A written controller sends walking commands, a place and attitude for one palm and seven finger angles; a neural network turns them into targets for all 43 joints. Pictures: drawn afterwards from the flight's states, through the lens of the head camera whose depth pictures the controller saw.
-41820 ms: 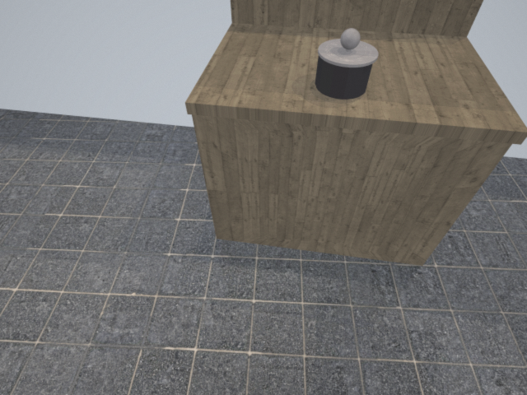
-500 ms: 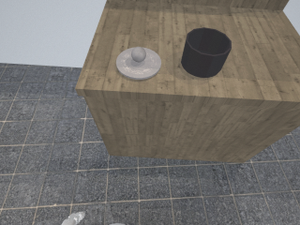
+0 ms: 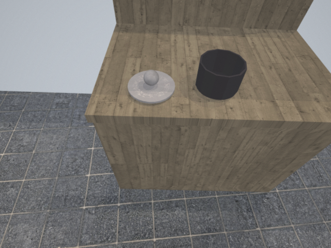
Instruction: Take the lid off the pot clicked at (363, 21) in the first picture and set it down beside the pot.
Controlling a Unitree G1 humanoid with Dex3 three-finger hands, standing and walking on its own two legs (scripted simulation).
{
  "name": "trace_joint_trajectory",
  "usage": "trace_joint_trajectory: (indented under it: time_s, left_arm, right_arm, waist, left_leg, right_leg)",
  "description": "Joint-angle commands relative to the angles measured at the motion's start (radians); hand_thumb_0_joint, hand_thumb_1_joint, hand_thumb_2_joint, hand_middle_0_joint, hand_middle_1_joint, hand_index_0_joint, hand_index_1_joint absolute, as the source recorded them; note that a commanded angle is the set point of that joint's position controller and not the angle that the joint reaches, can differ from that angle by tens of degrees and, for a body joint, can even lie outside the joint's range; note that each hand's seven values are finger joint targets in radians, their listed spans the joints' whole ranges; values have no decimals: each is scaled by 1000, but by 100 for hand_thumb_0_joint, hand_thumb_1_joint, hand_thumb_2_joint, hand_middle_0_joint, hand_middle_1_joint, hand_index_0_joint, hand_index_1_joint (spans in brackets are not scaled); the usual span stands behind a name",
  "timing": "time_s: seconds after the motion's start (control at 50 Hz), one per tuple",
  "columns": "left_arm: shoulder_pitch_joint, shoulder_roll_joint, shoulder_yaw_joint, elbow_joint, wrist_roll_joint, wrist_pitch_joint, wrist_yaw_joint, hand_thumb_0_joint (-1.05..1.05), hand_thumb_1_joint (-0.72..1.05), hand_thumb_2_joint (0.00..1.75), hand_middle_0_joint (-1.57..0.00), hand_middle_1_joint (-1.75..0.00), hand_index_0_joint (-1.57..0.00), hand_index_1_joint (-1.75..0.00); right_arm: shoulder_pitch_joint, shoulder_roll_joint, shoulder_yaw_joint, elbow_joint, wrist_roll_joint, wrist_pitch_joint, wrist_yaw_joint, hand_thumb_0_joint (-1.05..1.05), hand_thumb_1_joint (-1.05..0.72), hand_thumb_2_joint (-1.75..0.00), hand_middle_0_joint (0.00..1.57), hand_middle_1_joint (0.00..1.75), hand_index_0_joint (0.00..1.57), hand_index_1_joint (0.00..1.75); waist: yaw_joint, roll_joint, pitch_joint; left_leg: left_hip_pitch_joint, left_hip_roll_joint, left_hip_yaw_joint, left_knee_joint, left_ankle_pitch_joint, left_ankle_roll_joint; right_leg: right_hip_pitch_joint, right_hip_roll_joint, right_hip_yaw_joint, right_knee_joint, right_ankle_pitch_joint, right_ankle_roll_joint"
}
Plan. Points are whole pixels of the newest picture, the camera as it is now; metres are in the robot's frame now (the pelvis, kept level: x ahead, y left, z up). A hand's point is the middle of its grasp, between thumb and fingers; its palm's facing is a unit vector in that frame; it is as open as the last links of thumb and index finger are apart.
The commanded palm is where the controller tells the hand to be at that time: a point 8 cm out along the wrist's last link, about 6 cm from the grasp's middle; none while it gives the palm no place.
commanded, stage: let the arm hang, fingers relaxed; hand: left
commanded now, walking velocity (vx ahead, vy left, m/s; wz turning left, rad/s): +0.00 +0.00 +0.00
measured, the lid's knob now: (151, 77) +0.63 +0.08 +0.02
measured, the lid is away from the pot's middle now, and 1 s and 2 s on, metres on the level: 0.24 0.24 0.24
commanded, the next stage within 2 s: look to check the result in 0.68 s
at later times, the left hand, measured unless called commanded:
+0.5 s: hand out of the picture +0.01 +0.18 -0.18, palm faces +0.05 -0.98 -0.19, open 7.2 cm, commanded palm none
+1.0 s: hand out of the picture -0.01 +0.17 -0.18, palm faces +0.05 -0.98 -0.17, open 7.3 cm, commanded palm none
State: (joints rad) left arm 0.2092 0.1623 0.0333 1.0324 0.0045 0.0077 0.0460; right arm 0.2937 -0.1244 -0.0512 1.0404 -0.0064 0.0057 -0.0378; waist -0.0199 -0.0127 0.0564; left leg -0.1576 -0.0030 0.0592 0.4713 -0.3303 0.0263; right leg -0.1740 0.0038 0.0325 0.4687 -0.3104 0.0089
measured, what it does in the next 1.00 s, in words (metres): stands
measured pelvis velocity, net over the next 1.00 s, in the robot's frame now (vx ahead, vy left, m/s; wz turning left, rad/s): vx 0.00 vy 0.01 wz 0.01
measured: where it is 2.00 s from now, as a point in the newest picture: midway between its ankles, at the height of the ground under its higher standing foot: outside the picture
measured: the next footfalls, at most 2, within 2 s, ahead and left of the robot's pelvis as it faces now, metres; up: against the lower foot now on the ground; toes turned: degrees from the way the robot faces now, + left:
none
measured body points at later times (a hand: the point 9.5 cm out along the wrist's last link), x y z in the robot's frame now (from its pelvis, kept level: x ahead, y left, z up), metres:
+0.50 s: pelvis +0.00 +0.01 +0.00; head +0.02 +0.02 +0.45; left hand +0.01 +0.23 -0.16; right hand -0.03 -0.20 -0.16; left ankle -0.05 +0.10 -0.74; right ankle -0.04 -0.13 -0.74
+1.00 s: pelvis +0.00 +0.01 +0.00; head +0.03 +0.02 +0.45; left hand -0.02 +0.22 -0.17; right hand -0.03 -0.19 -0.16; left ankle -0.05 +0.10 -0.74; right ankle -0.04 -0.13 -0.74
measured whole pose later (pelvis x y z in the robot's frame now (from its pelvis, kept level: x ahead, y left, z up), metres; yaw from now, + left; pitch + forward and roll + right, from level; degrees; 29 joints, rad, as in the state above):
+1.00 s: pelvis +0.00 +0.01 +0.00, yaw +0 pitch +0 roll +0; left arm 0.28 0.12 0.03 1.12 0.01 0.01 0.05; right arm 0.32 -0.08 -0.04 1.10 0.00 -0.01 -0.06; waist -0.01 -0.01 0.07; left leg -0.13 -0.02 0.06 0.46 -0.33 0.04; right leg -0.15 -0.01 0.03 0.46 -0.31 0.02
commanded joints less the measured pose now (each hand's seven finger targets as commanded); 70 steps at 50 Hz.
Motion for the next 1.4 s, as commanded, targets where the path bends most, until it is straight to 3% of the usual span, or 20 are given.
trace_joint_trajectory:
  time_s: [0.0,0.06,0.2,0.34,0.52,0.58,0.84,0.86,0.94,1.04,1.06,1.24,1.38]
  left_arm:
    - [68,79,17,-31,2,-19,6,0,90,90,-20,-30,-20,-30]
    - [61,77,16,-27,4,-17,5,0,90,90,-20,-30,-20,-30]
    - [69,62,13,-11,3,-15,3,0,90,90,-20,-30,-20,-30]
    - [91,52,10,9,3,-18,2,0,90,90,-20,-30,-20,-30]
    - [116,43,8,28,2,-19,5,0,90,90,-20,-30,-20,-30]
    - [122,35,6,35,3,-17,4,0,90,90,-20,-30,-20,-30]
    - [146,17,4,58,3,-18,7,0,90,90,-20,-30,-20,-30]
    - [143,19,4,56,6,-17,8,0,90,90,-20,-30,-20,-30]
    - [146,18,6,59,3,-18,7,0,90,90,-20,-30,-20,-30]
    - [147,18,5,61,3,-20,8,0,90,90,-20,-30,-20,-30]
    - [141,20,6,58,5,-19,9,0,90,90,-20,-30,-20,-30]
    - [145,19,7,58,2,-20,9,0,90,90,-20,-30,-20,-30]
    - [145,19,7,56,4,-18,8,0,90,90,-20,-30,-20,-30]
  right_arm:
    - [92,-81,-15,-18,1,-20,-7,0,-90,-90,20,30,20,30]
    - [104,-72,-14,-10,3,-17,-9,0,-90,-90,20,30,20,30]
    - [121,-64,-9,7,0,-16,-10,0,-90,-90,20,30,20,30]
    - [127,-59,-8,17,1,-19,-10,0,-90,-90,20,30,20,30]
    - [136,-48,-5,32,3,-20,-14,0,-90,-90,20,30,20,30]
    - [130,-46,-3,31,3,-19,-15,0,-90,-90,20,30,20,30]
    - [132,-43,-2,38,3,-22,-19,0,-90,-90,20,30,20,30]
    - [129,-41,-2,39,6,-20,-19,0,-90,-90,20,30,20,30]
    - [135,-41,-2,42,4,-23,-21,0,-90,-90,20,30,20,30]
    - [135,-40,-2,44,4,-22,-20,0,-90,-90,20,30,20,30]
    - [136,-38,-3,44,6,-20,-19,0,-90,-90,20,30,20,30]
    - [139,-38,-2,48,3,-23,-20,0,-90,-90,20,30,20,30]
    - [135,-30,-1,50,4,-19,-18,0,-90,-90,20,30,20,30]
  waist:
    - [7,40,-74]
    - [5,42,-20]
    - [4,28,15]
    - [5,0,0]
    - [3,32,5]
    - [5,29,29]
    - [6,24,8]
    - [5,24,33]
    - [6,33,3]
    - [5,8,-1]
    - [4,1,26]
    - [5,16,-1]
    - [7,13,36]
  left_leg:
    - [78,115,-77,-36,468,20]
    - [49,113,-78,-55,423,21]
    - [23,110,-87,-77,336,27]
    - [39,108,-87,-76,334,33]
    - [50,106,-84,-71,370,33]
    - [37,106,-90,-81,334,36]
    - [55,106,-95,-71,386,38]
    - [43,105,-92,-76,367,37]
    - [63,106,-92,-67,413,38]
    - [59,103,-90,-65,388,35]
    - [42,101,-91,-70,367,34]
    - [57,101,-87,-65,400,34]
    - [25,98,-92,-80,309,32]
  right_leg:
    - [13,-83,36,-34,375,-46]
    - [-4,-79,28,-43,334,-45]
    - [-9,-72,30,-61,270,-42]
    - [-7,-74,28,-62,272,-38]
    - [-12,-76,26,-55,291,-38]
    - [-26,-72,25,-59,252,-35]
    - [-16,-74,19,-50,280,-33]
    - [-30,-73,20,-51,265,-34]
    - [-12,-76,16,-46,296,-33]
    - [-6,-79,25,-52,307,-36]
    - [-18,-77,24,-51,294,-36]
    - [-2,-80,24,-47,324,-37]
    - [-18,-80,31,-69,260,-37]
